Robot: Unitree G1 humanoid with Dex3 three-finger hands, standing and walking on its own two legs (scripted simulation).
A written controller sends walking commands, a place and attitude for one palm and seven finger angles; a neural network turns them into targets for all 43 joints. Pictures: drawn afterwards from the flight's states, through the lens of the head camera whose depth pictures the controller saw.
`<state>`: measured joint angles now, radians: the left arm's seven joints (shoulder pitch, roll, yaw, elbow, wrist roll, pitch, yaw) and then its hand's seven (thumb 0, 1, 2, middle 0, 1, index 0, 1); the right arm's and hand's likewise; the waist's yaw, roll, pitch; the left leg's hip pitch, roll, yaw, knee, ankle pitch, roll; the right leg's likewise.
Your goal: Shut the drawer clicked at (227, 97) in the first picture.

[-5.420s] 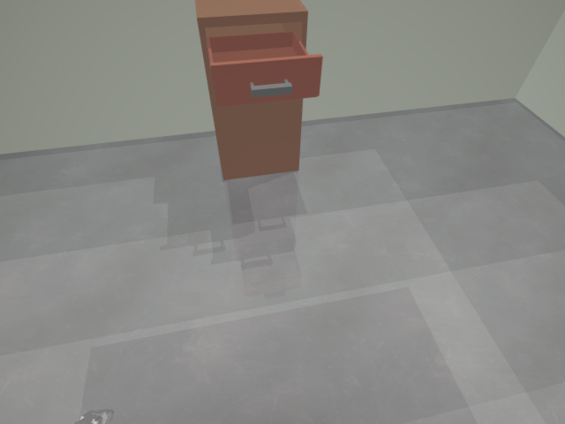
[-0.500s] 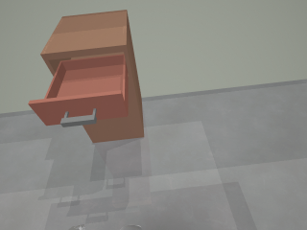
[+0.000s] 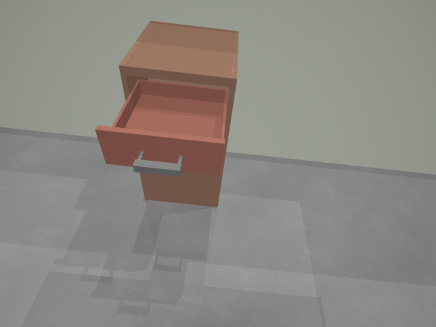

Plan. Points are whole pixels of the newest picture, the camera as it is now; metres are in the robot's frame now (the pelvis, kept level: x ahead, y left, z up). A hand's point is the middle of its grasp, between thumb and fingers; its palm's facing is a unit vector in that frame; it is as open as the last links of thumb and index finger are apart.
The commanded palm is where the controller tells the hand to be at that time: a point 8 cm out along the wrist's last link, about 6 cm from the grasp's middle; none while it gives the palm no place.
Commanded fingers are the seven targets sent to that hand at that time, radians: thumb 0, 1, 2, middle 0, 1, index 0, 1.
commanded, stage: take the last steps up to it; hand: left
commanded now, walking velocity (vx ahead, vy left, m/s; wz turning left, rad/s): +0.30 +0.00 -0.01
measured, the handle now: (159, 162) +0.56 +0.21 -0.09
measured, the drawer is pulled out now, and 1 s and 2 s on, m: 0.30 0.30 0.30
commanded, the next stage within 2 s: come to a stop and stand still in 0.66 s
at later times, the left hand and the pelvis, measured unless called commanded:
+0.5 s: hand (165, 270) +0.28 +0.14 -0.18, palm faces +0.00 -0.98 -0.17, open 7.4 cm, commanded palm none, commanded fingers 0.00 0.90 0.90 -0.20 -0.30 -0.20 -0.30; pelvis +0.16 -0.03 -0.02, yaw +0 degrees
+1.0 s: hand (158, 289) +0.24 +0.15 -0.19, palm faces +0.08 -0.99 -0.14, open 7.4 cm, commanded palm none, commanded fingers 0.00 0.90 0.90 -0.20 -0.30 -0.20 -0.30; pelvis +0.28 +0.00 +0.00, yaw -2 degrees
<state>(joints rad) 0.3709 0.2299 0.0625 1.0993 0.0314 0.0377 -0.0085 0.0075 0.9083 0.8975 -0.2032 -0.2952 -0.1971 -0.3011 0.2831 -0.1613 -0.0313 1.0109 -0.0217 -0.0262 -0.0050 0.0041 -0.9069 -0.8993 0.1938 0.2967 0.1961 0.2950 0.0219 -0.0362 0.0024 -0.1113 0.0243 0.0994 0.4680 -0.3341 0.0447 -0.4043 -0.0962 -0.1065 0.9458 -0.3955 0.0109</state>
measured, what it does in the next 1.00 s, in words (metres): walks ahead: right foot, then left foot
